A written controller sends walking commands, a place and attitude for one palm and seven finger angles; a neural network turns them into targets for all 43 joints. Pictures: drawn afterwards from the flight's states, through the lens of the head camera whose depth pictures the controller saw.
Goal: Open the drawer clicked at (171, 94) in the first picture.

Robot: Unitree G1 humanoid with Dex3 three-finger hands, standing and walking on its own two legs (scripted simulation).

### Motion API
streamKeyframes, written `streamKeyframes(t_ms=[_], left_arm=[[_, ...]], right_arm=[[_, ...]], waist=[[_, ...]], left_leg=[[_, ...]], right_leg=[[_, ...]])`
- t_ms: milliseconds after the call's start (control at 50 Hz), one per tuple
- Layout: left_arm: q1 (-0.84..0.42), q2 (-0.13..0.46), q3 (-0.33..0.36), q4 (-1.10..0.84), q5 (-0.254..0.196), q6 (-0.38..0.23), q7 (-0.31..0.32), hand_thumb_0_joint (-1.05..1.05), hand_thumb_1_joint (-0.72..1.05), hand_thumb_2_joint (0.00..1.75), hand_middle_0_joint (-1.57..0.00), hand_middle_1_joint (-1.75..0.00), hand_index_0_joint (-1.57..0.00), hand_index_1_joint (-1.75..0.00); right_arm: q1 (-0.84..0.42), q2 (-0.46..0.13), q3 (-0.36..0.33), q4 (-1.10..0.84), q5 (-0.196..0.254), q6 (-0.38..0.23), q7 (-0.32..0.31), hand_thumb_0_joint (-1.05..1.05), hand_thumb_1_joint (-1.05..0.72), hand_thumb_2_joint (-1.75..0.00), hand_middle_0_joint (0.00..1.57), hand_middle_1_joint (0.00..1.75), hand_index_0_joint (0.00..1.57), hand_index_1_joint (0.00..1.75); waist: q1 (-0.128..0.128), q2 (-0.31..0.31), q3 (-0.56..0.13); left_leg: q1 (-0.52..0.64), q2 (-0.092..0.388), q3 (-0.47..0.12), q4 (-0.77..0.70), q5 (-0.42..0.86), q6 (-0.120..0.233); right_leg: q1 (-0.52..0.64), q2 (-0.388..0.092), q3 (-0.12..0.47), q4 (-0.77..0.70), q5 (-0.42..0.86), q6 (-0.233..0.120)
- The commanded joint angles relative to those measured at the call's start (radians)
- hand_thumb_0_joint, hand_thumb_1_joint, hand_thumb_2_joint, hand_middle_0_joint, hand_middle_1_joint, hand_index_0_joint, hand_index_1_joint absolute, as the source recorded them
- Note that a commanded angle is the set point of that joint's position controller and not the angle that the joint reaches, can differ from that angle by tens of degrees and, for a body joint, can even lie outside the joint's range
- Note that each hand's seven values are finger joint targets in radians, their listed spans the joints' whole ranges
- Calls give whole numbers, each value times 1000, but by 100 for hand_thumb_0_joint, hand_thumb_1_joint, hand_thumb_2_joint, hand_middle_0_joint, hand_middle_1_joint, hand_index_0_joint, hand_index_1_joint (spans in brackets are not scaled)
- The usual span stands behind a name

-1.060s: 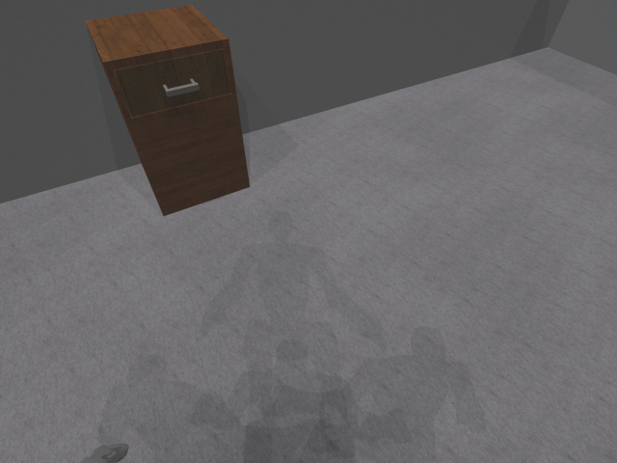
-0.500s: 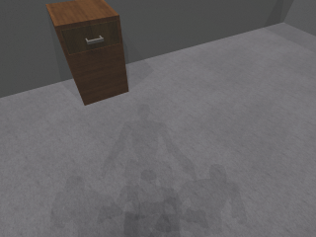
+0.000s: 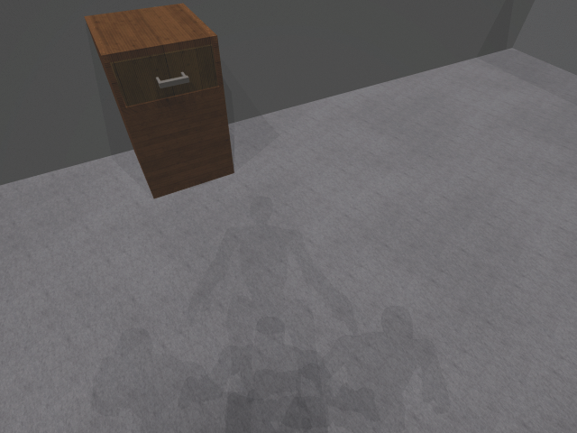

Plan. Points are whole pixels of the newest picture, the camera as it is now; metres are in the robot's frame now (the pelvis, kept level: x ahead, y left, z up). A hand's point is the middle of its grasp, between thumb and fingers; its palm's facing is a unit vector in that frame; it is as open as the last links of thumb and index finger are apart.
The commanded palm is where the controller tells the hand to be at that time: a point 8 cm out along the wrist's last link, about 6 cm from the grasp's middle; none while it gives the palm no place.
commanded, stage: look at it before walking up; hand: left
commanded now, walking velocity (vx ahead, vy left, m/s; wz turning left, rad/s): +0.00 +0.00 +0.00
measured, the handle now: (172, 79) +1.36 +0.54 -0.18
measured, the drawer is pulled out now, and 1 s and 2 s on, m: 0.00 0.00 0.00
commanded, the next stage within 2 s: walk to a spot facing it in 0.38 s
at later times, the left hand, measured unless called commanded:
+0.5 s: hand out of the picture +0.07 +0.25 -0.16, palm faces -0.03 -0.94 -0.33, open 7.4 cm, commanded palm none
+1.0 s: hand out of the picture +0.12 +0.20 -0.19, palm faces -0.07 -0.99 -0.12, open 7.4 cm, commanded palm none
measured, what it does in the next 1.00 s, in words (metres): walks ahead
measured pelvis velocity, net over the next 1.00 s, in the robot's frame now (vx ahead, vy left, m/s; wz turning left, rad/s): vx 0.13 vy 0.03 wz -0.07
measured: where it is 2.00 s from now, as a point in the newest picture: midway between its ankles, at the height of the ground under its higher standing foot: (305, 337)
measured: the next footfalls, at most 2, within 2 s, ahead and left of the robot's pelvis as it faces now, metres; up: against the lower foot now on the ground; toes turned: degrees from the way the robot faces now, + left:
right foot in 1.20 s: +0.37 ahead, -0.11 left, +0.00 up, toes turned -15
left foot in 1.68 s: +0.59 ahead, +0.10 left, +0.00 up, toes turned +5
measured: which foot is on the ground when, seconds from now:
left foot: down 0.00-1.00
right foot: down 0.00-0.82, up 0.84-1.00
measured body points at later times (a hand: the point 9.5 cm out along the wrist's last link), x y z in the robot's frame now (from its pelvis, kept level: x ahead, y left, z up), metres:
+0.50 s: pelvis +0.00 +0.00 +0.00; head +0.01 +0.00 +0.45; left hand +0.08 +0.29 -0.13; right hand +0.08 -0.29 -0.13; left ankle +0.00 +0.13 -0.75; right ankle +0.00 -0.12 -0.75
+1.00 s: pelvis +0.13 +0.03 -0.01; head +0.15 +0.05 +0.44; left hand +0.13 +0.25 -0.18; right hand +0.01 -0.18 -0.15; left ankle +0.01 +0.13 -0.75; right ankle +0.10 -0.10 -0.67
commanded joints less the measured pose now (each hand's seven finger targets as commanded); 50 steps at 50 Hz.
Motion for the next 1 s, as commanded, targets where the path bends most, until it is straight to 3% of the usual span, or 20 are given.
streamKeyframes(t_ms=[0,460,480,500,520,560,620,640,680,700,740,760,780,800,820,840,860,880,940,980], left_arm=[[-34,201,39,-58,-4,-18,13,0,90,90,-20,-30,-20,-30],[-26,203,38,-49,-4,-20,15,0,90,90,-20,-30,-20,-30],[14,119,22,-28,-6,-11,18,0,90,90,-20,-30,-20,-30],[55,74,11,-14,-4,0,19,0,90,90,-20,-30,-20,-30],[76,73,12,-8,1,6,16,0,90,90,-20,-30,-20,-30],[94,86,23,-13,7,14,4,0,90,90,-20,-30,-20,-30],[150,93,38,-20,11,13,-5,0,90,90,-20,-30,-20,-30],[170,93,45,-21,10,10,-5,0,90,90,-20,-30,-20,-30],[225,104,58,-17,4,-4,-1,0,90,90,-20,-30,-20,-30],[236,100,62,-18,2,-12,2,0,90,90,-20,-30,-20,-30],[227,83,67,-24,4,-21,5,0,90,90,-20,-30,-20,-30],[208,60,67,-28,3,-21,4,0,90,90,-20,-30,-20,-30],[187,19,61,-39,1,-20,0,0,90,90,-20,-30,-20,-30],[141,-47,50,-66,0,-23,-7,0,90,90,-20,-30,-20,-30],[45,-54,43,-108,6,-39,1,0,90,90,-20,-30,-20,-30],[37,-36,53,-110,12,-39,6,0,90,90,-20,-30,-20,-30],[52,-51,56,-98,9,-41,1,0,90,90,-20,-30,-20,-30],[55,-75,57,-88,8,-41,-8,0,90,90,-20,-30,-20,-30],[48,-119,56,-92,11,-25,-29,0,90,90,-20,-30,-20,-30],[7,-137,52,-112,10,-18,-37,0,90,90,-20,-30,-20,-30]], right_arm=[[-47,-204,-43,-57,6,-21,-16,0,-90,-90,20,30,20,30],[-47,-202,-41,-51,8,-20,-18,0,-90,-90,20,30,20,30],[-13,-121,-21,-32,3,-12,-16,0,-90,-90,20,30,20,30],[26,-72,-10,-17,-1,-2,-13,0,-90,-90,20,30,20,30],[52,-68,-11,-13,-4,4,-11,0,-90,-90,20,30,20,30],[60,-76,-20,-16,-12,10,-6,0,-90,-90,20,30,20,30],[73,-66,-28,-35,-14,9,-3,0,-90,-90,20,30,20,30],[83,-49,-30,-42,-13,4,-3,0,-90,-90,20,30,20,30],[102,-20,-31,-56,-9,-10,-4,0,-90,-90,20,30,20,30],[107,-13,-34,-60,-6,-17,-4,0,-90,-90,20,30,20,30],[146,7,-38,-55,-2,-31,-5,0,-90,-90,20,30,20,30],[200,18,-39,-36,-2,-38,-6,0,-90,-90,20,30,20,30],[291,2,-45,-7,-3,-46,-10,0,-90,-90,20,30,20,30],[435,-72,-67,43,-15,-54,-16,0,-90,-90,20,30,20,30],[544,-84,-72,77,-15,-58,-27,0,-90,-90,20,30,20,30],[553,-31,-55,86,-14,-59,-37,0,-90,-90,20,30,20,30],[527,7,-44,75,-11,-65,-42,0,-90,-90,20,30,20,30],[488,16,-45,60,-12,-71,-44,0,-90,-90,20,30,20,30],[460,47,-43,59,-8,-87,-50,0,-90,-90,20,30,20,30],[470,78,-35,70,-6,-92,-53,0,-90,-90,20,30,20,30]], waist=[[3,11,-39],[1,4,-45],[1,1,-63],[2,-2,-63],[3,-13,-53],[7,-13,44],[19,-64,134],[21,-96,154],[22,-150,124],[17,-144,114],[-7,-111,111],[-33,-63,105],[-70,44,93],[-119,281,78],[-149,332,138],[-131,216,164],[-110,122,157],[-88,82,148],[-49,112,147],[-39,138,174]], left_leg=[[-1,108,-92,-57,127,42],[24,112,-86,-59,179,38],[29,109,-72,-50,135,28],[24,99,-57,-37,36,21],[5,91,-54,-24,-80,26],[-85,80,-56,-32,-303,34],[-199,54,-30,57,-382,39],[-232,38,-3,109,-350,36],[-256,26,64,239,-233,30],[-249,35,74,255,-216,28],[-180,52,85,202,-203,30],[-73,58,82,123,-181,36],[82,104,-7,24,-152,65],[218,291,-275,-98,-129,139],[270,399,-413,-166,46,188],[292,415,-382,-129,252,200],[283,403,-310,-103,395,215],[274,383,-240,-97,424,215],[234,300,-79,-144,397,166],[186,252,-3,-181,404,142]], right_leg=[[0,-117,101,-75,100,-25],[23,-119,99,-79,173,-24],[28,-117,96,-82,118,-14],[19,-109,95,-76,-11,-10],[0,-101,106,-75,-144,-17],[-69,-93,133,-90,-337,-32],[-103,-108,205,-114,-457,-71],[-95,-132,244,-131,-466,-91],[-36,-204,333,-174,-426,-141],[-35,-232,358,-177,-387,-161],[-76,-224,315,-118,-261,-169],[-142,-181,245,-49,-203,-148],[-258,-91,140,113,-142,-105],[-437,29,-28,436,-165,-50],[-606,35,-35,615,-339,-36],[-658,-19,27,703,-296,-39],[-655,-47,29,751,-254,-38],[-650,-70,17,773,-234,-34],[-632,-83,-36,745,-124,-18],[-605,-79,-87,647,-56,-16]])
